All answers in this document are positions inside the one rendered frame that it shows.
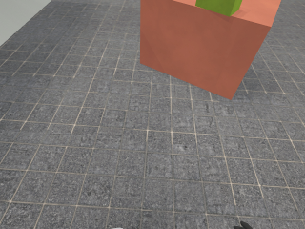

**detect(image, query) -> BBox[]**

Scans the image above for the pedestal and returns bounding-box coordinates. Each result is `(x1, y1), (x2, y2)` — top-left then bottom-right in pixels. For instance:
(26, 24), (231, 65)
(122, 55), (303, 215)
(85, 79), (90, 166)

(140, 0), (281, 100)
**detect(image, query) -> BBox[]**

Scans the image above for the carton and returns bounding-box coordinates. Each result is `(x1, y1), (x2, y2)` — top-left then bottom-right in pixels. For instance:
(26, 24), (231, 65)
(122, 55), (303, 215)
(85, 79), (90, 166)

(195, 0), (242, 17)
